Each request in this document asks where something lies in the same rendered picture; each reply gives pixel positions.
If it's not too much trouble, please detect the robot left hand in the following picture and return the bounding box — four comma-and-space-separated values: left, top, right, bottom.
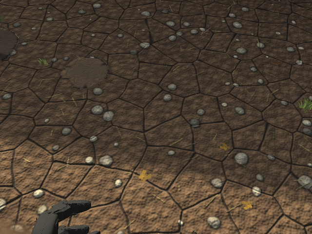
31, 200, 100, 234

